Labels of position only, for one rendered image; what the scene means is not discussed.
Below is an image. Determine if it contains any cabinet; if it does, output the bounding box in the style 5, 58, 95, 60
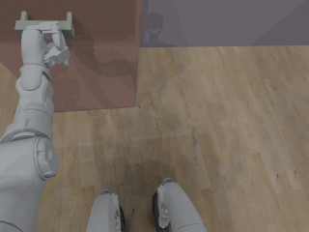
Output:
0, 0, 143, 113

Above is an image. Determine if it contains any handle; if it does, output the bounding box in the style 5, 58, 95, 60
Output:
14, 11, 74, 39

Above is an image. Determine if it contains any right robot foot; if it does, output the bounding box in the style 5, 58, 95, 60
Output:
152, 193, 169, 232

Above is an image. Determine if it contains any robot left upper arm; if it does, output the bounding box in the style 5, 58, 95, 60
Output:
0, 136, 60, 232

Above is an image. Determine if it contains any robot left hand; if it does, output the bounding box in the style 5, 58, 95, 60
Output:
21, 21, 70, 72

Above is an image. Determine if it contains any left robot shin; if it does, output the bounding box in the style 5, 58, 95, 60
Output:
93, 189, 122, 232

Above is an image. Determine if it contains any robot left forearm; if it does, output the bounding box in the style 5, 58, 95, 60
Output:
0, 64, 54, 144

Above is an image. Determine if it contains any drawer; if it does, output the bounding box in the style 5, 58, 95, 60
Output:
0, 0, 135, 35

